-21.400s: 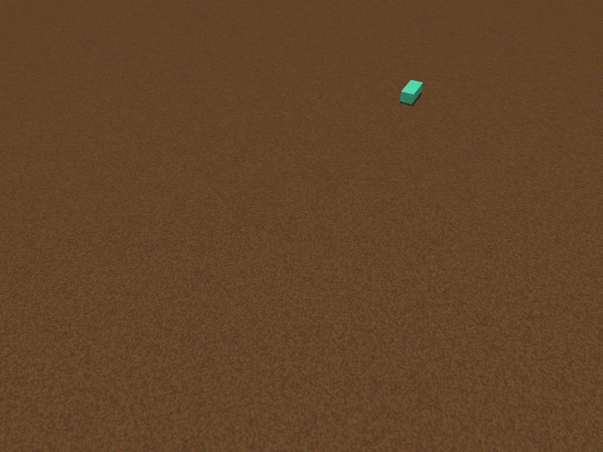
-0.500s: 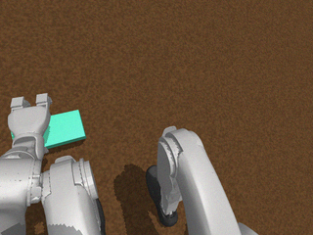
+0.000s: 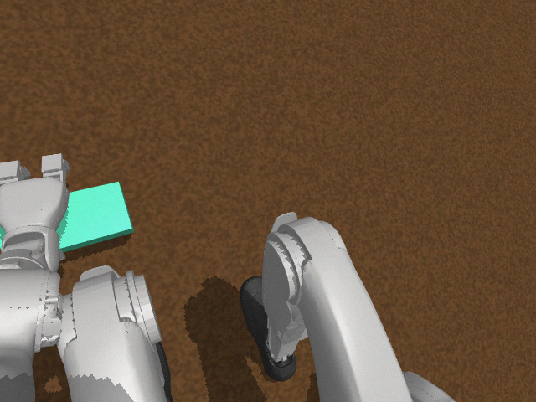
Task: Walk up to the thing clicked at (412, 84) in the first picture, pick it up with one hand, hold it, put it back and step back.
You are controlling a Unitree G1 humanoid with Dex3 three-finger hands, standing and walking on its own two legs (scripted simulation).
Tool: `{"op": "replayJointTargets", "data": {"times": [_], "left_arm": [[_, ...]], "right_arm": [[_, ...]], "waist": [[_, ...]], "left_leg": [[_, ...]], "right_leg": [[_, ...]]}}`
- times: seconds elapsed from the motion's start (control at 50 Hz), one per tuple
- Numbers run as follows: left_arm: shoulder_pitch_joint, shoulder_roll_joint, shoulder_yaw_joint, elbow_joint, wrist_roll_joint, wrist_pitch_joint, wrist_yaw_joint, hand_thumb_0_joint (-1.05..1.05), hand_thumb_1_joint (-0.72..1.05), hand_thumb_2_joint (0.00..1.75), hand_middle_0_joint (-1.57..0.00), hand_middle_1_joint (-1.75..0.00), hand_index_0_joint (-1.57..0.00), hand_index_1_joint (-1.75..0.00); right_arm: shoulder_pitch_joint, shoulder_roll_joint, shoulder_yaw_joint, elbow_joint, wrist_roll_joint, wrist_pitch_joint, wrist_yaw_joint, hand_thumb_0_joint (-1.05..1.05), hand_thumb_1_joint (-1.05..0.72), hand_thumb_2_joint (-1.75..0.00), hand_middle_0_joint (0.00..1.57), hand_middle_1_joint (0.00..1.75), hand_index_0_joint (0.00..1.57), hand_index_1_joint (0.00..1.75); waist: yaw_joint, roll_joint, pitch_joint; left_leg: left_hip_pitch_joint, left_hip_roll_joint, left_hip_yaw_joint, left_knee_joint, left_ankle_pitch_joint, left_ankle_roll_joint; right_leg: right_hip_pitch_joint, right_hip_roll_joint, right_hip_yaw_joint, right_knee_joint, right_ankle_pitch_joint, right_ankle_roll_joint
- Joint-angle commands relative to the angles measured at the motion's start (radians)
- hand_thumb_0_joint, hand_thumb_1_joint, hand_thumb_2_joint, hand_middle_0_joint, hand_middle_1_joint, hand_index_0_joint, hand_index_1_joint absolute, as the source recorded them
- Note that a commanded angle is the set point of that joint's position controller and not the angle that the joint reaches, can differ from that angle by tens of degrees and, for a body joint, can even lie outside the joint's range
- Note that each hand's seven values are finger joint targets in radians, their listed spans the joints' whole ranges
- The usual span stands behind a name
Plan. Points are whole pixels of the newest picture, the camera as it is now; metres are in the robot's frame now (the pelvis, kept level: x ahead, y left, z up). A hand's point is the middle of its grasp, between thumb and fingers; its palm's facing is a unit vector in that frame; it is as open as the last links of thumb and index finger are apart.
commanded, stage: rest palm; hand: left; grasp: from above
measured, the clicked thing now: (70, 222) +0.41 +0.22 -0.28
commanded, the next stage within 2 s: none
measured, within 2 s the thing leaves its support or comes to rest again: neither
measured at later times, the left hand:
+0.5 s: hand (46, 221) +0.41 +0.24 -0.24, palm faces -0.43 -0.07 -0.90, open 14.5 cm
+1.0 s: hand (43, 221) +0.41 +0.25 -0.24, palm faces -0.42 -0.06 -0.90, open 14.5 cm
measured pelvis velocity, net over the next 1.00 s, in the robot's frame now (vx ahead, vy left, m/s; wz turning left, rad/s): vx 0.00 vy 0.00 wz -0.01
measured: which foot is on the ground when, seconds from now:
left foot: down 0.00-1.00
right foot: down 0.00-1.00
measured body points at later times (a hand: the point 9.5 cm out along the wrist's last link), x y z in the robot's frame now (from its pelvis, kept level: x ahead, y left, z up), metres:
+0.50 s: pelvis +0.00 +0.00 +0.00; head +0.26 +0.09 +0.36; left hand +0.42 +0.24 -0.19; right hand +0.05 -0.25 -0.08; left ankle +0.06 +0.12 -0.28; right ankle +0.11 -0.11 -0.28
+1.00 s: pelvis +0.00 +0.00 +0.00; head +0.25 +0.10 +0.36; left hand +0.42 +0.25 -0.19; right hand +0.06 -0.25 -0.08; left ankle +0.06 +0.12 -0.28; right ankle +0.11 -0.11 -0.28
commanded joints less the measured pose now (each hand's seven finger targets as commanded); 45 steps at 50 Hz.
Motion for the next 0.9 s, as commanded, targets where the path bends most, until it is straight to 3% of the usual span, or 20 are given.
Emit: {"op": "replayJointTargets", "data": {"times": [0.0,0.04,0.08,0.1,0.2,0.24,0.28,0.32,0.38,0.42,0.44,0.46,0.52,0.56,0.6,0.68,0.72,0.8,0.88], "left_arm": [[-0.189,0.017,0.008,-0.068,-0.01,-0.015,0.033,0.0,-0.61,1.04,-0.07,-0.99,-0.02,-1.03],[-0.176,0.001,-0.007,-0.079,-0.016,-0.019,0.034,0.0,-0.61,1.04,-0.06,-1.0,-0.02,-1.04],[-0.157,0.006,0.006,-0.073,-0.014,-0.021,0.04,0.0,-0.61,1.04,-0.07,-1.0,-0.02,-1.04],[-0.165,-0.014,-0.018,-0.071,-0.009,-0.023,0.041,0.0,-0.61,1.03,-0.06,-1.0,-0.03,-1.04],[-0.182,-0.04,-0.029,-0.091,-0.011,-0.021,0.05,0.0,-0.61,1.05,-0.07,-0.98,-0.02,-1.03],[-0.184,-0.017,-0.018,-0.101,-0.013,-0.015,0.06,0.0,-0.61,1.05,-0.07,-0.98,-0.02,-1.03],[-0.198,-0.03,-0.026,-0.1,-0.018,-0.007,0.055,0.0,-0.61,1.05,-0.07,-0.98,-0.02,-1.03],[-0.185,-0.007,-0.013,-0.095,-0.02,-0.003,0.057,0.0,-0.61,1.05,-0.07,-0.99,-0.02,-1.04],[-0.182,-0.033,-0.03,-0.074,-0.03,0.004,0.037,0.0,-0.61,1.03,-0.06,-0.99,-0.02,-1.03],[-0.167,0.006,-0.006,-0.087,-0.037,0.004,0.034,0.0,-0.61,1.04,-0.06,-0.99,-0.02,-1.04],[-0.166,-0.01,-0.014,-0.072,-0.04,0.001,0.029,0.0,-0.61,1.05,-0.07,-0.99,-0.02,-1.04],[-0.143,-0.005,-0.009,-0.078,-0.038,0.0,0.028,0.0,-0.61,1.04,-0.06,-1.01,-0.02,-1.05],[-0.172,-0.035,-0.039,-0.074,-0.043,-0.013,0.013,0.0,-0.61,1.04,-0.07,-1.0,-0.02,-1.04],[-0.158,-0.022,-0.026,-0.092,-0.043,-0.025,0.02,0.0,-0.61,1.04,-0.07,-0.99,-0.02,-1.04],[-0.182,-0.053,-0.058,-0.1,-0.034,-0.035,0.023,0.0,-0.61,1.05,-0.07,-1.0,-0.02,-1.05],[-0.184,-0.014,-0.035,-0.134,-0.02,-0.044,0.055,0.0,-0.61,1.06,-0.07,-0.98,-0.02,-1.03],[-0.178,-0.052,-0.059,-0.113,-0.005,-0.033,0.063,0.0,-0.61,1.04,-0.07,-0.99,-0.02,-1.03],[-0.189,-0.009,-0.036,-0.103,-0.01,-0.003,0.09,0.0,-0.61,1.05,-0.07,-0.98,-0.02,-1.03],[-0.2,-0.016,-0.028,-0.08,-0.035,0.026,0.062,0.0,-0.6,1.04,-0.07,-0.98,-0.02,-1.02]], "right_arm": [[0.206,-0.294,-0.067,0.01,0.013,-0.013,0.002,0.0,-0.91,-0.91,0.2,0.3,0.2,0.3],[0.191,-0.287,-0.062,0.009,0.014,-0.014,0.003,0.0,-0.91,-0.91,0.2,0.3,0.2,0.3],[0.209,-0.293,-0.064,0.015,0.015,-0.011,0.003,0.0,-0.91,-0.91,0.2,0.3,0.2,0.3],[0.187,-0.282,-0.061,0.008,0.014,-0.016,0.004,0.0,-0.91,-0.91,0.2,0.3,0.2,0.3],[0.195,-0.292,-0.067,0.008,0.011,-0.021,0.011,0.0,-0.91,-0.91,0.2,0.3,0.2,0.3],[0.191,-0.293,-0.067,0.011,0.016,-0.019,0.011,0.0,-0.91,-0.91,0.2,0.3,0.2,0.3],[0.192,-0.29,-0.066,0.005,0.016,-0.023,0.013,0.0,-0.91,-0.91,0.2,0.3,0.2,0.3],[0.189,-0.293,-0.066,0.011,0.02,-0.02,0.009,0.0,-0.91,-0.91,0.2,0.3,0.2,0.3],[0.186,-0.291,-0.062,-0.001,0.018,-0.027,0.013,0.0,-0.91,-0.91,0.2,0.3,0.2,0.3],[0.2,-0.298,-0.064,0.01,0.028,-0.021,0.006,0.0,-0.91,-0.91,0.2,0.3,0.2,0.3],[0.194,-0.289,-0.058,0.011,0.028,-0.02,0.007,0.0,-0.91,-0.91,0.2,0.3,0.2,0.3],[0.197,-0.291,-0.063,0.016,0.029,-0.018,0.003,0.0,-0.91,-0.91,0.2,0.3,0.2,0.3],[0.187,-0.287,-0.055,0.009,0.027,-0.021,0.002,0.0,-0.91,-0.91,0.2,0.3,0.2,0.3],[0.202,-0.296,-0.062,0.021,0.029,-0.017,-0.004,0.0,-0.91,-0.91,0.2,0.3,0.2,0.3],[0.176,-0.283,-0.051,0.012,0.024,-0.018,-0.001,0.0,-0.91,-0.91,0.2,0.3,0.2,0.3],[0.166,-0.291,-0.052,0.011,0.021,-0.018,-0.004,0.0,-0.91,-0.91,0.2,0.3,0.2,0.3],[0.157,-0.289,-0.048,0.0,0.009,-0.022,0.005,0.0,-0.91,-0.91,0.2,0.3,0.2,0.3],[0.16,-0.294,-0.05,0.004,0.016,-0.017,0.002,0.0,-0.91,-0.91,0.2,0.3,0.2,0.3],[0.181,-0.302,-0.051,0.003,0.019,-0.025,0.005,0.0,-0.91,-0.91,0.2,0.3,0.2,0.3]], "waist": [[-0.067,0.325,-0.603],[-0.061,0.311,-0.604],[-0.056,0.313,-0.626],[-0.061,0.322,-0.6],[-0.077,0.342,-0.604],[-0.066,0.342,-0.607],[-0.077,0.332,-0.586],[-0.063,0.322,-0.6],[-0.078,0.3,-0.567],[-0.053,0.297,-0.603],[-0.059,0.289,-0.596],[-0.043,0.299,-0.612],[-0.067,0.294,-0.587],[-0.053,0.305,-0.615],[-0.068,0.299,-0.594],[-0.051,0.355,-0.627],[-0.075,0.354,-0.598],[-0.07,0.34,-0.574],[-0.087,0.329,-0.568]], "left_leg": [[0.431,-0.009,0.07,-0.251,0.187,0.011],[0.41,-0.01,0.073,-0.248,0.175,0.014],[0.433,-0.006,0.066,-0.26,0.192,0.009],[0.42,-0.008,0.065,-0.248,0.173,0.01],[0.459,-0.002,0.05,-0.255,0.206,0.002],[0.441,-0.004,0.056,-0.258,0.197,0.006],[0.438,-0.003,0.052,-0.255,0.177,0.005],[0.418,-0.005,0.06,-0.26,0.166,0.01],[0.399,-0.008,0.06,-0.247,0.152,0.012],[0.4,-0.009,0.073,-0.248,0.178,0.016],[0.39,-0.008,0.07,-0.248,0.169,0.017],[0.397,-0.008,0.072,-0.256,0.177,0.016],[0.397,-0.007,0.062,-0.249,0.155,0.015],[0.425,-0.007,0.059,-0.261,0.171,0.012],[0.412,-0.007,0.057,-0.258,0.156,0.012],[0.482,0.0,0.046,-0.267,0.196,0.0],[0.472,-0.003,0.049,-0.259,0.206,-0.002],[0.432,-0.001,0.053,-0.27,0.166,0.003],[0.433,-0.002,0.052,-0.268,0.153,0.005]], "right_leg": [[0.384,0.066,-0.054,-0.226,0.216,-0.025],[0.392,0.07,-0.052,-0.231,0.206,-0.026],[0.401,0.072,-0.058,-0.226,0.219,-0.026],[0.373,0.071,-0.056,-0.221,0.205,-0.027],[0.356,0.067,-0.066,-0.21,0.24,-0.026],[0.371,0.071,-0.061,-0.22,0.232,-0.028],[0.345,0.065,-0.063,-0.215,0.215,-0.027],[0.37,0.072,-0.056,-0.231,0.202,-0.028],[0.354,0.064,-0.059,-0.226,0.193,-0.023],[0.397,0.071,-0.049,-0.244,0.21,-0.021],[0.397,0.07,-0.05,-0.237,0.207,-0.021],[0.404,0.074,-0.05,-0.24,0.209,-0.023],[0.373,0.073,-0.058,-0.229,0.196,-0.024],[0.389,0.073,-0.06,-0.234,0.205,-0.025],[0.377,0.078,-0.062,-0.23,0.194,-0.027],[0.356,0.075,-0.068,-0.214,0.223,-0.031],[0.36,0.075,-0.071,-0.207,0.24,-0.03],[0.366,0.076,-0.059,-0.231,0.203,-0.031],[0.355,0.071,-0.06,-0.235,0.192,-0.026]]}}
